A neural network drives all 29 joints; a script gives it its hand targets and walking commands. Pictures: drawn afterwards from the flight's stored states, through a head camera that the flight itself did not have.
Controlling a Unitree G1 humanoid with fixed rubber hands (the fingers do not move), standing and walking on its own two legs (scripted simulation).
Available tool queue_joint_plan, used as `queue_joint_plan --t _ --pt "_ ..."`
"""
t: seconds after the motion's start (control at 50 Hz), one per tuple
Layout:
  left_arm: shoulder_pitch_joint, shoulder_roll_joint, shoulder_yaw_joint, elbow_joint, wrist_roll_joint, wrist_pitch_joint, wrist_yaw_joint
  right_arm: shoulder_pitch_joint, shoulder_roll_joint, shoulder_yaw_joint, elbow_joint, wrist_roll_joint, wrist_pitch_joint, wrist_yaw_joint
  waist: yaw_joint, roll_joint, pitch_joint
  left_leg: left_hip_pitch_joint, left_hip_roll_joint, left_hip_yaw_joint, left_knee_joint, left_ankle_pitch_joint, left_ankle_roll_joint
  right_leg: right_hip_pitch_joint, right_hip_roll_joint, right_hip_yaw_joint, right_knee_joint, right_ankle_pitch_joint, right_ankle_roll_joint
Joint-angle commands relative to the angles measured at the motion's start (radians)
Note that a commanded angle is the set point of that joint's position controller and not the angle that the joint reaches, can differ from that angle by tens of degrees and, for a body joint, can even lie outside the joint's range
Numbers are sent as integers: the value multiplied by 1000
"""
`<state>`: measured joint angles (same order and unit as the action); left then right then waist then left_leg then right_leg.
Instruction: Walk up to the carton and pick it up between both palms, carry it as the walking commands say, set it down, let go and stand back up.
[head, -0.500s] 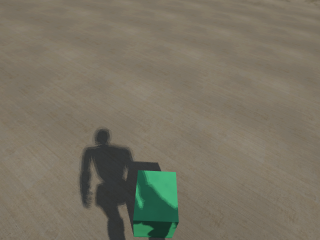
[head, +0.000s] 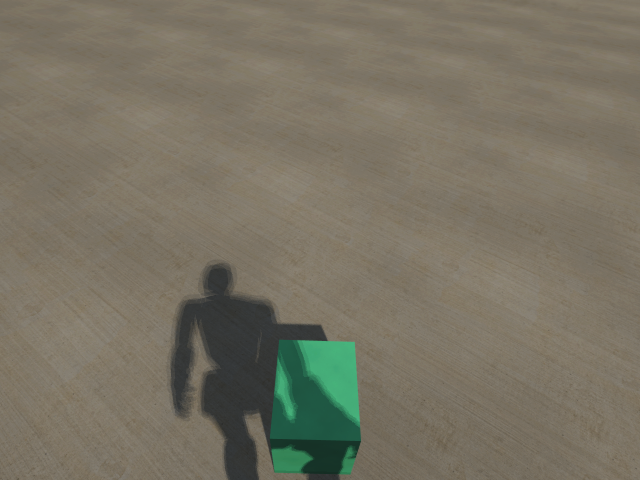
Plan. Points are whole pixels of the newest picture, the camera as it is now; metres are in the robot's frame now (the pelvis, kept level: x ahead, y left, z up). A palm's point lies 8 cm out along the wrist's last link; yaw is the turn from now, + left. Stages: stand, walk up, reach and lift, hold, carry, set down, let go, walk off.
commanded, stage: stand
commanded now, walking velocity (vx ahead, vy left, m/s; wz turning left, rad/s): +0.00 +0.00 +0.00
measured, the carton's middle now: (314, 407) +0.49 -0.01 -0.64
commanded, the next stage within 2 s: reach and lift in 0.66 s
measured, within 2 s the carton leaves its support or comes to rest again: neither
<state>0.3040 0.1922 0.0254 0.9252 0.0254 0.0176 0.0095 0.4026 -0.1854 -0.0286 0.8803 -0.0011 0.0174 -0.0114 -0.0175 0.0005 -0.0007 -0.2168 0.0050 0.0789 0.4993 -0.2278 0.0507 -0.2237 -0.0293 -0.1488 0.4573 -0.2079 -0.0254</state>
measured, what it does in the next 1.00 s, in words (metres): stands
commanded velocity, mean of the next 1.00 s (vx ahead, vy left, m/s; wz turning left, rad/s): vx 0.00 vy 0.00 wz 0.00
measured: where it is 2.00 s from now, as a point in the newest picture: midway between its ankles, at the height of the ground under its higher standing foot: outside the picture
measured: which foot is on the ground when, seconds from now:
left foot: down 0.00-1.00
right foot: down 0.00-1.00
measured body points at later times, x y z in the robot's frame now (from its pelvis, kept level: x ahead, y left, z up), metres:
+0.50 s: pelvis +0.01 +0.00 +0.00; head -0.01 +0.00 +0.45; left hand +0.06 +0.24 -0.14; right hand +0.03 -0.25 -0.14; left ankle +0.03 +0.08 -0.74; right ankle +0.05 -0.11 -0.74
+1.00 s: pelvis +0.01 -0.01 -0.02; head +0.02 +0.00 +0.43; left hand +0.16 +0.22 -0.14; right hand +0.17 -0.24 -0.13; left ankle +0.03 +0.08 -0.74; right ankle +0.05 -0.11 -0.74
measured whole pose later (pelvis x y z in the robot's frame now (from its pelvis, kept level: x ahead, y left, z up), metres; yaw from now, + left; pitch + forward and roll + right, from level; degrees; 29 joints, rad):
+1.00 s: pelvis +0.01 -0.01 -0.02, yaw +0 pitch -6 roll -1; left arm 0.09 0.19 0.03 0.69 0.01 0.35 -0.01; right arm 0.07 -0.19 -0.03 0.69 0.00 0.34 -0.01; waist -0.01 0.00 0.11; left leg -0.25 0.01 0.08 0.70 -0.36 0.04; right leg -0.27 -0.04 -0.14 0.67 -0.31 -0.03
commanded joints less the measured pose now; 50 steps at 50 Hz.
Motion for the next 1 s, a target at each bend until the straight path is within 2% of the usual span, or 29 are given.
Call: queue_joint_plan --t 0.0,0.04,0.12,0.18,0.26,0.28,0.34,0.42,0.46,0.48,0.5,0.56,0.58,0.62,0.64,0.66,0.68,0.7,0.72,0.76,0.78,0.8,0.82,0.84,0.88,0.9,0.92,0.96,0.98 --pt "100 19 17 5 1 -35 6 3 -65 -10 14 -18 -38 -11 30 80 98 -111 144 -183 -271 -192 -13 89 -65 81 -84 -65 4" --pt "87 21 16 5 -3 -37 8 -10 -59 -5 1 -17 -35 -11 32 47 102 -89 133 -172 -246 -137 -12 65 -81 102 -106 -46 4" --pt "50 47 18 -13 -3 -37 9 12 -67 1 -7 -25 -31 -11 20 2 112 -76 114 -165 -222 -112 -17 13 -102 143 -149 -97 3" --pt "50 51 13 -18 -5 -37 10 11 -70 1 -5 -23 -27 -12 16 -4 122 -58 105 -158 -201 -79 -17 -22 -108 167 -180 -115 0" --pt "44 43 14 -23 -5 -37 11 15 -67 1 -8 -21 -28 -14 13 23 105 -35 108 -150 -197 -43 -19 -18 -105 160 -165 -82 2" --pt "43 50 17 -24 -5 -36 11 18 -66 2 -4 -23 -29 -13 16 0 102 -46 112 -155 -210 -55 -15 -7 -100 147 -156 -74 3" --pt "53 42 15 -21 -7 -37 13 3 -74 -3 -11 -21 -30 -13 17 46 96 -47 117 -153 -212 -39 -16 16 -94 132 -138 -38 9" --pt "46 43 16 -22 -6 -34 12 15 -76 -3 -8 -23 -29 -15 19 20 107 -72 123 -166 -220 -85 -14 13 -95 134 -135 -61 8" --pt "62 49 21 -20 -3 -31 11 0 -76 -2 -19 -23 -30 -13 20 30 100 -70 123 -162 -221 -100 -14 21 -95 130 -133 -61 8" --pt "58 53 20 -17 -4 -31 12 -8 -76 -1 -15 -24 -30 -14 23 59 112 -77 122 -156 -219 -110 -17 10 -95 140 -137 -68 8" --pt "44 63 25 -25 -4 -31 11 7 -80 -1 -11 -23 -31 -13 20 25 117 -89 121 -161 -229 -119 -17 17 -95 136 -134 -76 9" --pt "46 62 17 -16 -4 -32 11 -7 -83 -1 -13 -24 -30 -13 21 40 132 -78 114 -153 -215 -120 -23 -21 -97 154 -153 -103 7" --pt "48 63 18 -20 -1 -33 11 -4 -85 -3 -19 -24 -27 -14 16 7 120 -66 112 -155 -210 -119 -19 -29 -104 167 -163 -122 4" --pt "51 63 19 -19 -3 -35 10 -7 -92 -3 -11 -25 -31 -11 21 28 122 -71 123 -162 -222 -126 -16 -25 -95 149 -149 -108 6" --pt "47 59 16 -16 -5 -32 10 -4 -91 -4 -15 -25 -31 -12 22 58 135 -86 125 -169 -228 -132 -21 -17 -93 145 -139 -95 7" --pt "-304 180 17 -367 -61 12 2 -355 -241 -50 -366 32 31 18 15 23 96 -337 87 -79 -98 -564 8 -77 74 97 150 -422 18" --pt "-567 146 -7 -532 -45 52 -19 -573 -214 -31 -470 28 76 16 -22 49 97 -368 91 -60 -80 -599 11 -61 59 93 152 -440 35" --pt "-505 143 -8 -492 -23 107 -25 -523 -212 -7 -495 11 123 10 -16 34 169 -409 83 -65 -75 -608 12 29 63 90 150 -411 44" --pt "-483 157 7 -463 -51 147 -26 -515 -207 -44 -497 -5 158 5 -3 -8 177 -411 84 -72 -66 -521 14 20 59 79 175 -306 39" --pt "-432 175 38 -469 -51 231 -16 -467 -159 -67 -489 6 225 -14 29 -49 101 -255 40 -66 44 -261 16 -112 -2 154 121 -223 21" --pt "-396 198 40 -447 -40 264 -19 -442 -143 -54 -451 6 259 -17 26 -15 79 -206 32 -58 58 -223 9 -138 -13 139 109 -220 19" --pt "-347 187 41 -414 -37 298 -23 -400 -148 -61 -421 1 299 -22 27 5 91 -173 21 -55 73 -220 -5 -159 -28 152 91 -237 1" --pt "-320 188 42 -420 -23 329 -24 -353 -138 -57 -392 4 332 -17 16 -6 105 -138 17 -56 65 -260 -1 -166 -35 146 71 -279 -11" --pt "-268 175 41 -400 -35 347 -27 -298 -110 -35 -346 10 354 -12 10 -46 135 -111 12 -57 60 -291 -5 -204 -44 139 51 -350 -22" --pt "-255 163 51 -392 -31 349 -35 -280 -95 -34 -333 7 361 -3 10 -27 205 -158 11 -91 37 -333 -1 -195 -37 155 43 -374 -31" --pt "-274 145 53 -392 -24 349 -36 -303 -76 -31 -344 4 362 -2 16 -24 215 -171 -1 -85 59 -270 -3 -210 -42 184 31 -351 -31" --pt "-270 133 45 -382 -22 337 -37 -288 -80 -38 -325 -20 357 -7 7 -41 179 -167 -2 -88 67 -218 -3 -229 -38 190 38 -298 -23" --pt "-294 141 60 -398 0 298 -37 -287 -74 -46 -316 -29 326 -7 -6 -25 157 -189 1 -97 71 -177 1 -220 -27 196 67 -237 -6" --pt "-329 106 41 -425 -22 271 -40 -319 -64 -53 -342 -35 296 -5 -18 -58 125 -206 6 -108 85 -146 6 -218 -15 207 92 -195 -4"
